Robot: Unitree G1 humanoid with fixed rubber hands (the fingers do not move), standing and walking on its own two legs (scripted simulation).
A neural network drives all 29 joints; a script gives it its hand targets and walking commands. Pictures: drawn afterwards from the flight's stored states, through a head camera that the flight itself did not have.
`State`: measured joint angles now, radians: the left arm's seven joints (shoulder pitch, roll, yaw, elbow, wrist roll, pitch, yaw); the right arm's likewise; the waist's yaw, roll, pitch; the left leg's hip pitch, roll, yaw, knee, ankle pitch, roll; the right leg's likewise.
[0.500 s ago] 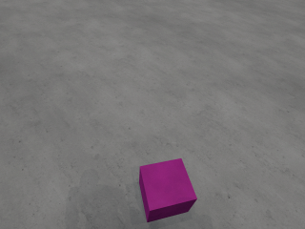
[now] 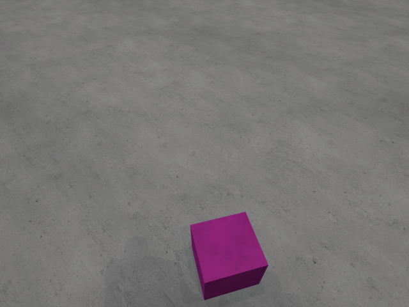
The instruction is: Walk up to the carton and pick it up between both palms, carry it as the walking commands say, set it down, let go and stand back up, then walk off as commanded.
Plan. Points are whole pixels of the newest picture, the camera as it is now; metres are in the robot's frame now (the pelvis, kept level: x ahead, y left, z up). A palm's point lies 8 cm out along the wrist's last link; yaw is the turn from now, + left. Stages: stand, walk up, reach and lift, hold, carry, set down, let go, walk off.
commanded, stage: walk up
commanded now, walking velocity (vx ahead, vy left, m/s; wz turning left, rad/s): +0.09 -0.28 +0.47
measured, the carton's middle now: (225, 255) +0.51 -0.07 -0.66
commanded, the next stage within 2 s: none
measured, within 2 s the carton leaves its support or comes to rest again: neither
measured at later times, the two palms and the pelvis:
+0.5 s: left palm out of the picture -0.05 +0.07 -0.13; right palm out of the picture +0.12 -0.43 -0.13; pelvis +0.02 -0.16 +0.00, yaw +10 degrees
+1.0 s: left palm out of the picture -0.01 +0.03 -0.15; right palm (365, 278) +0.25 -0.36 -0.14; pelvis +0.10 -0.17 -0.01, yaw +12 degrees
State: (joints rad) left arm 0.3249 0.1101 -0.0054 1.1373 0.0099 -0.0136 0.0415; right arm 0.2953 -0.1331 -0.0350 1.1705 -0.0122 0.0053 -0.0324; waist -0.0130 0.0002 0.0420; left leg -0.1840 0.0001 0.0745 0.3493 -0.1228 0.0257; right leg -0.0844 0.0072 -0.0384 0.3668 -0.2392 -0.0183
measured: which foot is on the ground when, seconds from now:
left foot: down 0.00-0.36, up 0.38-0.86, down 0.88-1.00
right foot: down 0.00-0.00, up 0.02-0.36, down 0.38-1.00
